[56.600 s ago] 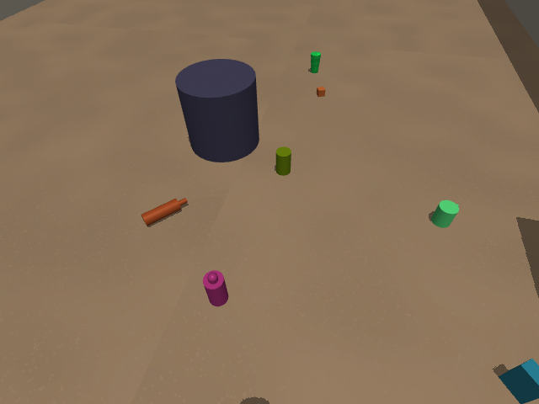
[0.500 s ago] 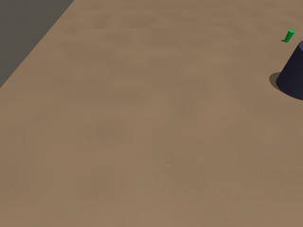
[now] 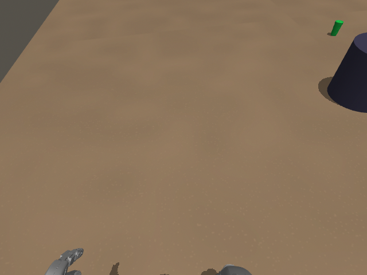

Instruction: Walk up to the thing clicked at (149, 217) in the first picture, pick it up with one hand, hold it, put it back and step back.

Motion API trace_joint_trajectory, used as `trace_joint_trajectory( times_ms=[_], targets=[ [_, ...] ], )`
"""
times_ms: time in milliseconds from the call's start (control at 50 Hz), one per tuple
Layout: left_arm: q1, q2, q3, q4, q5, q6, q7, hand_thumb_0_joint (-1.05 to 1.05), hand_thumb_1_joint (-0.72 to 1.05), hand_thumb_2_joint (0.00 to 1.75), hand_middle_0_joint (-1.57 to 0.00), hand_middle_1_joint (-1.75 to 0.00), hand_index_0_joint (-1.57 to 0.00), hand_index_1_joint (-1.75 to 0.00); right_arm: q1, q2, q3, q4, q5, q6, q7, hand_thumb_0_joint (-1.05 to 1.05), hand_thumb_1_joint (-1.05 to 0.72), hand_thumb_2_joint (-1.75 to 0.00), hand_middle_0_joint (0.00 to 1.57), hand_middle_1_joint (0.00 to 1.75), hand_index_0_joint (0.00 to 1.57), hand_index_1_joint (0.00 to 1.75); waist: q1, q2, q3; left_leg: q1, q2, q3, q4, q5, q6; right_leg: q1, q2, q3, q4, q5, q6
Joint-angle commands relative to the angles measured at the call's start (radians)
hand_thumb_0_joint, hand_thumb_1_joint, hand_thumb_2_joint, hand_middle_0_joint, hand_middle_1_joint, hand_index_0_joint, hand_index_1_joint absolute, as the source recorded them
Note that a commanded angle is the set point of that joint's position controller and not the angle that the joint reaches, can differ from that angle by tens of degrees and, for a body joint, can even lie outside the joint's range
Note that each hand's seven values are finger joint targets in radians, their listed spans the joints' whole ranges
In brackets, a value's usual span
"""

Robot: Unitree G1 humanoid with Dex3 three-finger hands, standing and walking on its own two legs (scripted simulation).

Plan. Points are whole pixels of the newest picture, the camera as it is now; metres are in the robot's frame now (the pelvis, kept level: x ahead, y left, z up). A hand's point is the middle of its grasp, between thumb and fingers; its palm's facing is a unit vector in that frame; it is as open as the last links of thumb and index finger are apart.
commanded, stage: walk up
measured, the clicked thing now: out of the picture +0.83 -1.39 -0.72
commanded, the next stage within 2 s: none
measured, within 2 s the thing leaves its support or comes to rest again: neither
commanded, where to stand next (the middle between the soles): +0.59 -0.01 m, yaw +2 degrees
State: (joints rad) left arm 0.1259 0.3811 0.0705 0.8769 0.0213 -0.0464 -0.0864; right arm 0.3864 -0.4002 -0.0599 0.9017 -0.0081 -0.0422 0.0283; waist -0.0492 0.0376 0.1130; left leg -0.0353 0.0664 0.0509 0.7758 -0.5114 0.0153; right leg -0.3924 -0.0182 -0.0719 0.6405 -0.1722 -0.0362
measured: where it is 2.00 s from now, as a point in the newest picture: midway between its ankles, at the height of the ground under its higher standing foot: (193, 213)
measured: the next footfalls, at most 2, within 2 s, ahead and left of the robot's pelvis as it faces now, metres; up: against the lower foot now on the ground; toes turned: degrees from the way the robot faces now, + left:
left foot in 0.36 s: +0.29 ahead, +0.15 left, +0.00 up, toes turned +7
right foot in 0.80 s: +0.45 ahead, -0.14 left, +0.00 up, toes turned -4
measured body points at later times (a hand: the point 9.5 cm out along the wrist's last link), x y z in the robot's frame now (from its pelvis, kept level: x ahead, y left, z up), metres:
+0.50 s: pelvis +0.20 +0.03 +0.01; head +0.22 +0.06 +0.46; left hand +0.23 +0.36 -0.12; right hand +0.27 -0.29 -0.07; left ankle +0.25 +0.14 -0.71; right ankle +0.15 -0.10 -0.65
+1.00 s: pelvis +0.38 -0.01 +0.02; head +0.39 -0.04 +0.47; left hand +0.46 +0.30 -0.07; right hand +0.44 -0.33 -0.11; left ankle +0.40 +0.13 -0.66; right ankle +0.41 -0.13 -0.71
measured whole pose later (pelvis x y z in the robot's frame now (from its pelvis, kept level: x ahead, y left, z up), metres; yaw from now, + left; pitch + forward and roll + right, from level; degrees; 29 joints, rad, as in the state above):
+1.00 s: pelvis +0.38 -0.01 +0.02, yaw +0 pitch -3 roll +0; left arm 0.28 0.38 0.04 0.82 0.01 -0.07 -0.06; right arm 0.31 -0.43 -0.04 0.86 -0.01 -0.05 0.04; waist 0.01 0.06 0.08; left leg -0.45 0.07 0.02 0.98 -0.39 0.02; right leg -0.25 -0.04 -0.07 0.55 -0.25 -0.02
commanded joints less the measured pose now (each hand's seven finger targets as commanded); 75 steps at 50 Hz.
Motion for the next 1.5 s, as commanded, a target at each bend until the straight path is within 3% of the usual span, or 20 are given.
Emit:
trace_joint_trajectory(
  times_ms=[0,100,260,340,380,400,500,640,740,760,800,820,920,1060,1120,1140,1180,1200,1280,1480],
  targets=[
    [0.174,0.339,0.093,-0.062,-0.035,-0.024,0.042,0.00,0.90,0.90,-0.20,-0.30,-0.20,-0.30,-0.012,-0.260,-0.063,-0.103,0.017,-0.035,-0.020,0.00,-0.90,-0.90,0.20,0.30,0.20,0.30,0.134,-0.119,-0.125,-0.530,-0.036,-0.158,0.553,0.039,0.043,0.393,-0.384,0.617,-0.400,-0.352,-0.274],
    [0.101,0.250,0.065,-0.101,-0.016,-0.043,0.047,0.00,0.90,0.90,-0.20,-0.30,-0.20,-0.30,0.057,-0.200,-0.056,-0.068,-0.002,-0.025,0.016,0.00,-0.90,-0.90,0.20,0.30,0.20,0.30,0.056,-0.177,-0.028,-0.447,0.023,-0.082,0.266,0.214,0.001,0.159,-0.205,0.248,-0.409,-0.140,-0.189],
    [0.125,0.293,0.069,-0.140,-0.002,-0.045,0.025,0.00,0.90,0.90,-0.20,-0.30,-0.20,-0.30,-0.096,-0.182,-0.069,-0.122,-0.018,-0.046,0.037,0.00,-0.90,-0.90,0.20,0.30,0.20,0.30,0.088,-0.170,-0.055,-0.313,0.026,0.005,-0.137,0.328,-0.021,0.082,-0.219,0.193,-0.385,-0.304,-0.179],
    [0.120,0.242,0.036,-0.148,0.003,-0.032,0.028,0.00,0.90,0.90,-0.20,-0.30,-0.20,-0.30,0.050,-0.235,-0.089,-0.069,-0.021,-0.069,0.015,0.00,-0.90,-0.90,0.20,0.30,0.20,0.30,-0.016,-0.006,-0.114,0.010,-0.034,0.023,-0.232,0.240,0.022,-0.061,-0.143,0.110,-0.071,-0.200,-0.119],
    [0.184,0.182,0.024,-0.140,-0.020,-0.027,0.039,0.00,0.90,0.90,-0.20,-0.30,-0.20,-0.30,0.161,-0.379,-0.122,-0.086,-0.024,-0.082,-0.003,0.00,-0.90,-0.90,0.20,0.30,0.20,0.30,-0.062,0.263,-0.149,0.162,0.357,-0.693,-0.559,-0.085,0.188,-0.350,0.072,0.037,0.450,-0.357,-0.017],
    [0.157,0.274,0.040,-0.119,-0.008,-0.020,0.055,0.00,0.90,0.90,-0.20,-0.30,-0.20,-0.30,0.108,-0.374,-0.122,-0.099,-0.003,-0.077,-0.002,0.00,-0.90,-0.90,0.20,0.30,0.20,0.30,-0.042,0.108,-0.100,0.061,0.399,-0.722,-0.549,-0.074,0.256,-0.337,0.004,0.158,0.533,-0.376,-0.022],
    [0.252,0.247,0.037,-0.049,-0.017,-0.011,0.035,0.00,0.90,0.90,-0.20,-0.30,-0.20,-0.30,-0.019,-0.282,-0.076,-0.130,0.004,-0.078,-0.010,0.00,-0.90,-0.90,0.20,0.30,0.20,0.30,0.041,0.122,-0.069,-0.100,0.226,-0.229,-0.494,0.349,0.184,-0.179,-0.070,0.132,0.386,-0.180,0.014],
    [0.107,0.201,0.039,-0.098,-0.007,-0.010,0.006,0.00,0.90,0.90,-0.20,-0.30,-0.20,-0.30,-0.007,-0.297,-0.079,-0.148,0.001,-0.073,-0.004,0.00,-0.90,-0.90,0.20,0.30,0.20,0.30,0.012,0.131,-0.040,-0.145,0.184,-0.105,-0.477,0.397,0.190,-0.070,-0.071,0.036,0.059,-0.035,0.022],
    [0.199,0.208,0.056,-0.056,-0.006,-0.026,0.016,0.00,0.90,0.90,-0.20,-0.30,-0.20,-0.30,-0.061,-0.278,-0.068,-0.177,0.007,-0.052,-0.005,0.00,-0.90,-0.90,0.20,0.30,0.20,0.30,0.091,0.047,-0.093,-0.256,0.167,-0.076,-0.263,0.384,0.140,0.228,-0.007,-0.009,-0.093,0.004,-0.005],
    [0.259,0.248,0.072,-0.038,-0.003,-0.037,0.025,0.00,0.90,0.90,-0.20,-0.30,-0.20,-0.30,-0.030,-0.228,-0.049,-0.178,0.006,-0.050,-0.005,0.00,-0.90,-0.90,0.20,0.30,0.20,0.30,0.118,-0.073,-0.138,-0.321,0.104,-0.018,-0.074,0.410,0.114,0.375,0.001,0.017,-0.142,-0.055,-0.023],
    [0.350,0.399,0.105,-0.051,-0.009,-0.051,0.043,0.00,0.90,0.90,-0.20,-0.30,-0.20,-0.30,-0.010,-0.184,-0.027,-0.193,0.013,-0.045,-0.011,0.00,-0.90,-0.90,0.20,0.30,0.20,0.30,0.158,-0.348,-0.159,-0.637,-0.086,0.013,0.359,-0.005,0.026,0.494,-0.403,0.698,-0.407,-0.262,-0.190],
    [0.301,0.384,0.095,-0.068,-0.019,-0.047,0.045,0.00,0.90,0.90,-0.20,-0.30,-0.20,-0.30,-0.049,-0.244,-0.047,-0.169,0.000,-0.036,-0.022,0.00,-0.90,-0.90,0.20,0.30,0.20,0.30,0.142,-0.206,-0.093,-0.621,-0.021,-0.092,0.425,-0.015,0.023,0.367,-0.423,0.695,-0.380,-0.251,-0.240],
    [0.182,0.281,0.061,-0.104,-0.020,-0.046,0.056,0.00,0.90,0.90,-0.20,-0.30,-0.20,-0.30,0.028,-0.216,-0.045,-0.088,0.008,-0.029,0.005,0.00,-0.90,-0.90,0.20,0.30,0.20,0.30,0.061,-0.222,-0.055,-0.484,0.020,-0.062,0.216,0.149,0.003,0.195,-0.217,0.240,-0.335,0.045,-0.187],
    [0.186,0.298,0.060,-0.142,-0.008,-0.044,0.047,0.00,0.90,0.90,-0.20,-0.30,-0.20,-0.30,-0.085,-0.189,-0.054,-0.119,-0.010,-0.041,0.025,0.00,-0.90,-0.90,0.20,0.30,0.20,0.30,0.088,-0.201,-0.048,-0.377,0.012,-0.003,-0.097,0.257,-0.010,0.123,-0.241,0.200,-0.335,-0.160,-0.196],
    [0.130,0.263,0.034,-0.151,-0.013,-0.028,0.055,0.00,0.90,0.90,-0.20,-0.30,-0.20,-0.30,0.001,-0.185,-0.059,-0.077,-0.013,-0.054,0.007,0.00,-0.90,-0.90,0.20,0.30,0.20,0.30,0.013,-0.107,-0.094,-0.128,-0.043,0.028,-0.219,0.356,0.008,0.010,-0.205,0.121,-0.135,-0.046,-0.138],
    [0.150,0.219,0.014,-0.150,-0.013,-0.023,0.058,0.00,0.90,0.90,-0.20,-0.30,-0.20,-0.30,0.057,-0.217,-0.068,-0.058,-0.015,-0.058,-0.004,0.00,-0.90,-0.90,0.20,0.30,0.20,0.30,-0.014,-0.018,-0.131,-0.008,-0.038,-0.009,-0.245,0.304,0.028,-0.055,-0.169,0.091,0.008,-0.022,-0.105],
    [0.238,0.191,0.009,-0.133,-0.026,-0.005,0.069,0.00,0.90,0.90,-0.20,-0.30,-0.20,-0.30,0.083,-0.365,-0.098,-0.100,-0.012,-0.063,-0.015,0.00,-0.90,-0.90,0.20,0.30,0.20,0.30,-0.009,0.220,-0.126,-0.002,0.346,-0.646,-0.532,0.110,0.186,-0.244,0.042,0.045,0.405,-0.372,-0.008],
    [0.224,0.267,0.026,-0.103,-0.014,0.006,0.082,0.00,0.90,0.90,-0.20,-0.30,-0.20,-0.30,0.043,-0.354,-0.098,-0.103,0.006,-0.057,-0.014,0.00,-0.90,-0.90,0.20,0.30,0.20,0.30,0.010,0.098,-0.076,-0.096,0.366,-0.658,-0.513,0.096,0.240,-0.216,-0.006,0.125,0.496,-0.408,-0.014],
    [0.283,0.252,0.023,-0.039,-0.018,0.012,0.078,0.00,0.90,0.90,-0.20,-0.30,-0.20,-0.30,-0.079,-0.274,-0.063,-0.124,0.004,-0.053,-0.028,0.00,-0.90,-0.90,0.20,0.30,0.20,0.30,0.069,0.100,-0.061,-0.208,0.225,-0.285,-0.471,0.293,0.186,-0.125,-0.062,0.129,0.409,-0.247,-0.003],
    [0.226,0.191,0.016,0.033,-0.010,0.001,0.095,0.00,0.90,0.90,-0.20,-0.30,-0.20,-0.30,-0.191,-0.209,-0.015,-0.112,0.013,0.000,-0.029,0.00,-0.90,-0.90,0.20,0.30,0.20,0.30,0.089,0.080,-0.163,-0.319,0.135,-0.114,-0.183,0.480,0.118,0.223,0.000,0.038,-0.128,-0.031,0.005]
  ],
)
